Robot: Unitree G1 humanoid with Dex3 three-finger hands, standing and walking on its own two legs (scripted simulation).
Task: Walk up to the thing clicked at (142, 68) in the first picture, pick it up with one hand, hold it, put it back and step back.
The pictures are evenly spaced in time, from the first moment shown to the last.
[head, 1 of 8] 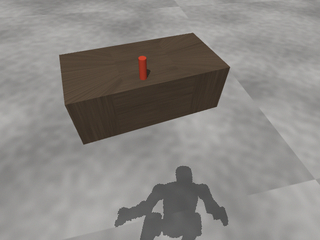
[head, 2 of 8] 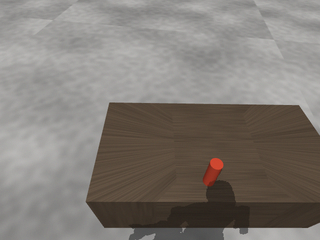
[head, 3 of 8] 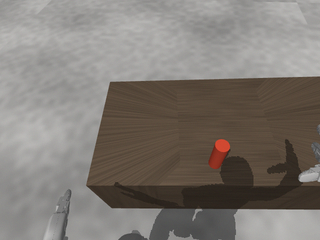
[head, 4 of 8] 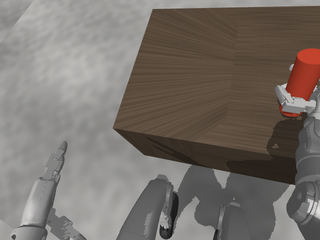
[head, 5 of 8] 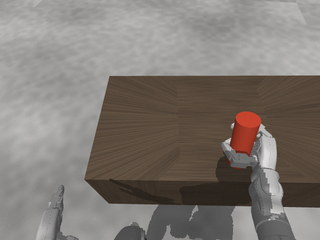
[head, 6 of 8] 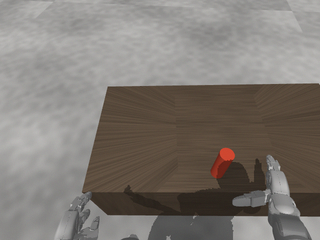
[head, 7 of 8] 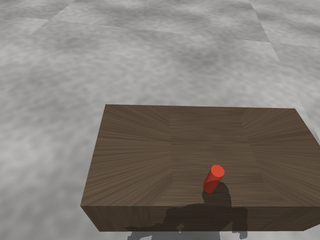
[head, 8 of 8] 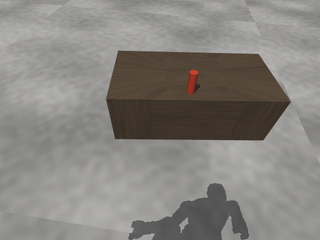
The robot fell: no
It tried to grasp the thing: yes
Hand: right
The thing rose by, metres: 0.30
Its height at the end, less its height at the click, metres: +0.00
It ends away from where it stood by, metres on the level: 0.02
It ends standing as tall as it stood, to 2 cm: yes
